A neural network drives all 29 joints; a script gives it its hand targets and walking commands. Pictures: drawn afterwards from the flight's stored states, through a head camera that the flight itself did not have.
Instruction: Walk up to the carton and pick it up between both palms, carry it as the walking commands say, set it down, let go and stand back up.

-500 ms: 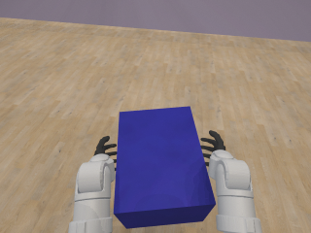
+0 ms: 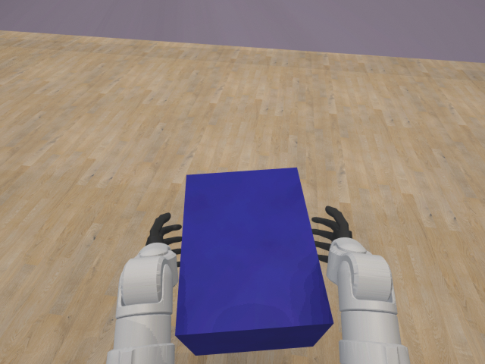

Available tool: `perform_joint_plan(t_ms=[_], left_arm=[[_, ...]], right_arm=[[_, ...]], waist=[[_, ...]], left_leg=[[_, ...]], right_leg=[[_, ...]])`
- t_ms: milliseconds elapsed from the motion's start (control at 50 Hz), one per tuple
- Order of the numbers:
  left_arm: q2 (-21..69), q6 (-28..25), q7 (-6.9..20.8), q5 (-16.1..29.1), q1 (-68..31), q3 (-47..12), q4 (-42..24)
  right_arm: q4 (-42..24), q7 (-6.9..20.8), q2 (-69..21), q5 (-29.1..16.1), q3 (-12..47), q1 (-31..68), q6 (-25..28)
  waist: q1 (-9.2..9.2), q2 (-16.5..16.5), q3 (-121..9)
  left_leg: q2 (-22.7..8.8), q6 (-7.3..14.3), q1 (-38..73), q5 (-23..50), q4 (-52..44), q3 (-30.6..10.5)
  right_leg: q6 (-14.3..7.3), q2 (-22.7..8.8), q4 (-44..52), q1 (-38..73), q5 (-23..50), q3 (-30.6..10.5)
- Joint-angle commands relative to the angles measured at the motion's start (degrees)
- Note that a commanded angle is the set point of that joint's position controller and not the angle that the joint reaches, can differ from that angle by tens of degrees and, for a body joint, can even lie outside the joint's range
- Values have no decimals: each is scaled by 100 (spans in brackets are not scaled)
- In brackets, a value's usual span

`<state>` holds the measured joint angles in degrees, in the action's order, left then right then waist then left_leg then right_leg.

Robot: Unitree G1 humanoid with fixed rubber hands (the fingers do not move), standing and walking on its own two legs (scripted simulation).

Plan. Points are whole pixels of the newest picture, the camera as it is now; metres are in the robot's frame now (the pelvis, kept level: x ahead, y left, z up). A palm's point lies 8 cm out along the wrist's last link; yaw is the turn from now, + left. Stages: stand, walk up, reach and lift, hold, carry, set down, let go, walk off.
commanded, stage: carry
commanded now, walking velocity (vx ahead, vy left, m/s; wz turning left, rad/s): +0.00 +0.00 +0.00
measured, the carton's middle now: (247, 258) +0.33 +0.00 -0.01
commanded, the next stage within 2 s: none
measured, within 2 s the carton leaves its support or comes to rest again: neither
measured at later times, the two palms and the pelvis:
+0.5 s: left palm (156, 253) +0.30 +0.15 +0.06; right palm (336, 250) +0.30 -0.14 +0.06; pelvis +0.01 +0.00 +0.00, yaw +0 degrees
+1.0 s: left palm (162, 258) +0.30 +0.14 +0.05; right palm (343, 252) +0.30 -0.16 +0.06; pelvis +0.01 -0.01 +0.00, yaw +0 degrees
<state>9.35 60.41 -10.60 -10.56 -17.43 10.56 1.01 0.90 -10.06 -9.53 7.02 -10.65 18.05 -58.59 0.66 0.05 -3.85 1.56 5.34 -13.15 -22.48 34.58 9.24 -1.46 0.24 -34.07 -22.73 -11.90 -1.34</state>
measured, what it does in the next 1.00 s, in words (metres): stands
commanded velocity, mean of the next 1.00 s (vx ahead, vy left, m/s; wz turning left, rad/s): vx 0.00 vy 0.00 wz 0.00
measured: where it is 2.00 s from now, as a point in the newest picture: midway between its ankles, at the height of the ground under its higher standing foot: outside the picture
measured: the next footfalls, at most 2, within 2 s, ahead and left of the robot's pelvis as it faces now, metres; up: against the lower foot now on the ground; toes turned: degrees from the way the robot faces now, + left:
none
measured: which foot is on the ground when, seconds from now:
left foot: down 0.00-1.00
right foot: down 0.00-1.00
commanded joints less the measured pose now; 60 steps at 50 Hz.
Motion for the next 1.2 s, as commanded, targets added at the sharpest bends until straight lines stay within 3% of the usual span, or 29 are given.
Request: perform_joint_plan(t_ms=[0,140,180,220,280,300,380,420,480,500,520,600,640,660,700,740,760,800,820,840,900,940,980,1020,1040,1060,1140,1160,1180], left_arm=[[4856,-391,2004,1950,-2786,-3252,-274],[4993,-365,2015,2248,-2690,-3607,-850],[4720,-505,1997,1711,-2431,-3069,225],[4787,-732,1991,1706,-2699,-3094,122],[4955,-683,1935,2413,-2961,-3855,-1600],[4959,-564,1911,2246,-2517,-3754,-1134],[4797,-396,1867,2245,-2411,-3849,-1291],[4780,-354,1910,2027,-2030,-3594,-735],[4616,-567,1933,1677,-1866,-3184,-81],[4580,-697,1939,1699,-2190,-3263,-387],[4856,-589,1948,2325,-2352,-3875,-1399],[4659,-637,1967,1746,-1820,-3216,-158],[4422,-976,1955,1362,-1761,-2876,364],[4759,-950,1923,2050,-2292,-3601,-1024],[4557,-1014,1954,1990,-2471,-3386,-1001],[4917,-689,1881,2663,-2647,-4269,-2340],[4655,-674,1906,2068,-1982,-3635,-992],[4583,-485,1882,2190,-1876,-3772,-1350],[4409,-617,1904,1647,-1525,-3209,-344],[4472,-685,1879,1887,-2109,-3446,-876],[4450,-819,1953,1587,-1702,-3099,-30],[4551,-790,1953,1987,-1891,-3524,-842],[4643,-826,1959,2042,-2221,-3578,-1032],[4436,-929,1942,1640,-1991,-3128,-287],[4311,-1086,1941,1532,-1917,-2983,-114],[4489,-1063,1918,1956,-2384,-3510,-1165],[4554,-826,1884,2286,-2550,-3856,-1912],[4500,-750,1878,2105,-2008,-3677,-1448],[4618,-740,1877,2051,-2261,-3623,-1188]], right_arm=[[288,1928,-4980,-1603,3158,2405,179],[-768,1896,-4919,-1901,3575,2743,210],[536,1894,-4662,-1317,2891,2184,334],[437,1882,-4665,-1228,2800,2286,602],[-1255,1827,-5005,-1970,3703,2685,526],[-1074,1838,-4868,-1975,3644,2674,406],[-826,1793,-4760,-1779,3522,1898,255],[-1037,1804,-4624,-1839,3582,2506,266],[-269,1869,-4493,-1525,3174,2406,433],[-81,1862,-4589,-1412,3154,2096,531],[-1442,1805,-4793,-1993,3846,2590,464],[-259,1834,-4435,-1352,3185,1891,500],[401,1865,-4349,-1085,2841,2018,816],[-1233,1848,-4746,-1859,3754,2753,785],[-603,1815,-4659,-1518,3406,2176,811],[-2353,1777,-4960,-2408,4398,2951,507],[-893,1786,-4649,-1766,3682,2155,469],[-1299,1742,-4731,-1934,3952,2145,283],[-497,1790,-4457,-1478,3407,2016,461],[-598,1805,-4544,-1558,3518,1904,468],[-158,1811,-4420,-1327,3241,2026,649],[-1155,1787,-4517,-1711,3754,2231,650],[-1052,1810,-4566,-1698,3682,2350,642],[148,1841,-4501,-1252,3175,1717,703],[166,1796,-4390,-1165,3077,1815,852],[-617,1823,-4652,-1613,3516,2141,820],[-1508,1750,-4809,-1967,4006,2513,612],[-1312,1763,-4696,-1864,3925,2182,528],[-879,1787,-4640,-1698,3605,2194,520]], waist=[[-45,255,-1710],[-50,60,-1708],[-75,-18,-1761],[-33,-495,-1797],[-21,-189,-1816],[-42,-593,-1690],[-18,-452,-1848],[-28,-76,-1819],[-62,-209,-1796],[-26,-235,-1778],[-43,-125,-1965],[-77,-60,-1559],[-35,-310,-1455],[-40,105,-1768],[-31,56,-1792],[-23,101,-1748],[-49,73,-1709],[-53,362,-1826],[-55,-81,-2023],[-48,95,-1905],[-50,63,-1755],[-40,302,-1743],[-67,-17,-1675],[-45,-96,-1582],[-37,85,-1706],[-53,-227,-1816],[-23,304,-2027],[-48,436,-2021],[-31,-9,-1956]], left_leg=[[-904,-52,370,1443,-460,-764],[-899,-106,529,1610,-403,-725],[-850,-23,512,1284,-431,-771],[-1104,-51,626,2682,-427,-891],[-1291,31,890,3874,-304,-959],[-1240,-27,1060,3933,-464,-852],[-1407,83,1368,4824,-205,-904],[-1258,31,1089,4042,-144,-817],[-912,-77,753,2501,-349,-697],[-1023,-109,809,2885,-310,-799],[-952,-57,991,3012,-204,-705],[-936,-25,591,1536,-373,-682],[-1065,-149,479,2272,-588,-836],[-1058,-60,683,2575,-465,-823],[-1110,-90,755,2828,-428,-834],[-1097,-68,645,2850,-312,-835],[-1090,-107,695,2703,-386,-736],[-1003,-4,783,2399,-275,-703],[-980,36,797,2247,-242,-764],[-893,16,535,2081,-179,-667],[-935,-102,574,2342,-407,-858],[-876,-60,432,1596,-310,-774],[-938,-116,432,1946,-490,-826],[-1045,-58,552,2365,-471,-890],[-1050,-102,710,2844,-472,-894],[-987,-67,673,2484,-358,-823],[-921,-22,617,2051,-49,-764],[-815,-45,455,1888,15,-636],[-854,-109,416,1963,-199,-807]], right_leg=[[-313,-526,290,421,1336,-249],[-328,-562,291,345,1374,-307],[-338,-581,329,345,1323,-416],[-298,-437,58,120,992,-118],[-239,-288,-101,93,759,74],[-259,-313,-153,-119,594,41],[-224,-233,-238,-314,592,150],[-260,-285,-54,-44,1065,73],[-411,-533,5,248,1294,-177],[-418,-492,-70,215,1321,-128],[-401,-544,-41,260,1562,-204],[-333,-541,291,215,987,-266],[-313,-484,91,66,887,-170],[-275,-500,23,272,1080,-89],[-309,-512,58,261,1203,-176],[-293,-500,-61,252,1310,-76],[-335,-458,7,244,1147,-146],[-374,-482,-29,332,1395,-152],[-389,-542,78,288,1502,-288],[-346,-594,89,419,1856,-294],[-340,-548,58,314,1436,-325],[-459,-584,161,477,1696,-402],[-342,-585,87,397,1369,-296],[-350,-472,95,305,1200,-177],[-305,-465,-39,261,1153,-182],[-362,-551,108,356,1251,-294],[-413,-601,181,640,2287,-371],[-396,-669,141,720,2521,-388],[-486,-678,27,581,2244,-435]])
